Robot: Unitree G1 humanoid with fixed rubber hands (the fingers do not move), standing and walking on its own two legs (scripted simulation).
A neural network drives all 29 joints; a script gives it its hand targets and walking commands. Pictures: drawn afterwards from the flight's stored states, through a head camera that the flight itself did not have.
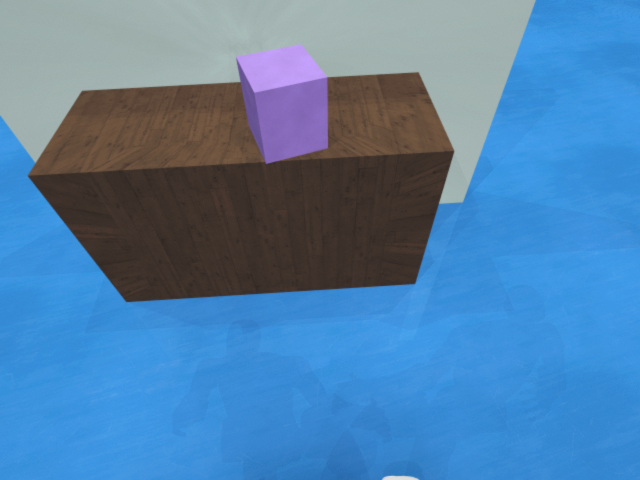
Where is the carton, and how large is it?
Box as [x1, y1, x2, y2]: [236, 44, 327, 163]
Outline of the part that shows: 300,44 236,57 248,123 266,163 327,147 326,76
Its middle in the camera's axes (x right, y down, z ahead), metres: -0.09 -0.34 +0.97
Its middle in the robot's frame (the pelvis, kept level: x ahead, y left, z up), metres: +0.96 +0.07 -0.05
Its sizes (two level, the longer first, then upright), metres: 0.179 0.166 0.190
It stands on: a pedestal, 0.60 m high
